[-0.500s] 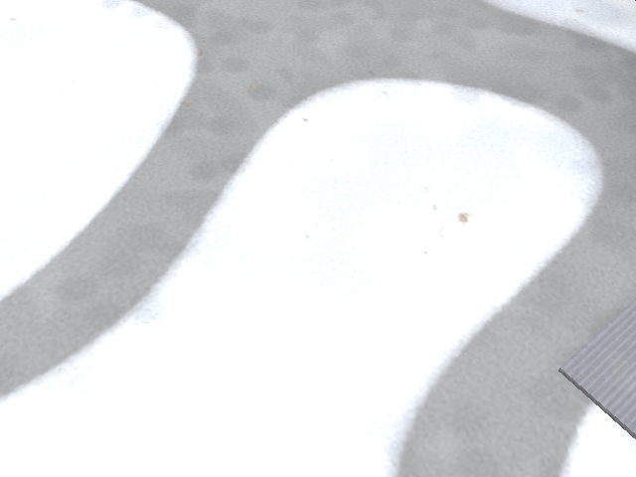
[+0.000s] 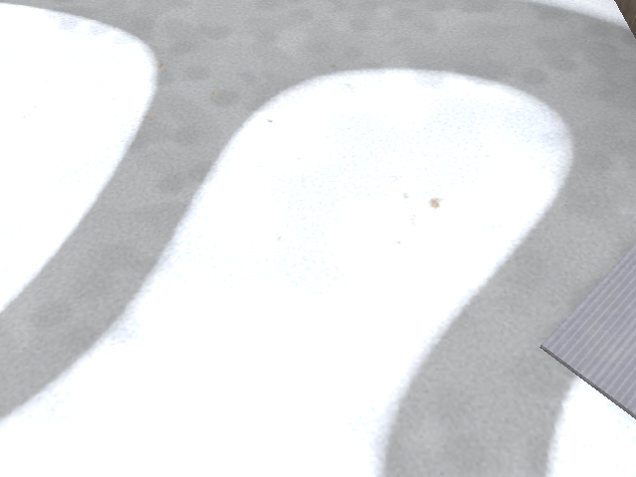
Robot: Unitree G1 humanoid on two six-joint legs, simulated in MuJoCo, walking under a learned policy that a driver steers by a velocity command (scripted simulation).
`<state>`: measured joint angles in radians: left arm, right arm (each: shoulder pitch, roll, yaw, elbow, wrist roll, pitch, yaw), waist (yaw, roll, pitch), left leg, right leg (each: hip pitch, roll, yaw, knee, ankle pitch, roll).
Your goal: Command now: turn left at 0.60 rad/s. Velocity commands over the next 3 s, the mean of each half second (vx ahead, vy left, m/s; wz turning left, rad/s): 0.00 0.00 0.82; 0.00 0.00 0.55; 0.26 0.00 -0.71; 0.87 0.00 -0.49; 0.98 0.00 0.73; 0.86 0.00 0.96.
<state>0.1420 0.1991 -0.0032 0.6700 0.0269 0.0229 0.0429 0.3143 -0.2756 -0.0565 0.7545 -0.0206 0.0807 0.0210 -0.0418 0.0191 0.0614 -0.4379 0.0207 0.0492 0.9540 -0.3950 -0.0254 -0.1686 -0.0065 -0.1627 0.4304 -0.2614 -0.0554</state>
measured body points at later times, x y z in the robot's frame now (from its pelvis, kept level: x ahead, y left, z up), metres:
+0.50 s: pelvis +0.01 +0.04 +0.00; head +0.04 +0.08 +0.45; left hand +0.03 +0.35 -0.12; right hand +0.24 -0.19 -0.09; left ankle -0.01 +0.10 -0.74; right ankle +0.11 -0.11 -0.68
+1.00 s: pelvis +0.06 +0.02 +0.00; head +0.11 +0.03 +0.45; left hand -0.05 +0.28 -0.11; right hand +0.35 -0.08 -0.12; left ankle -0.05 +0.11 -0.71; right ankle +0.14 -0.05 -0.74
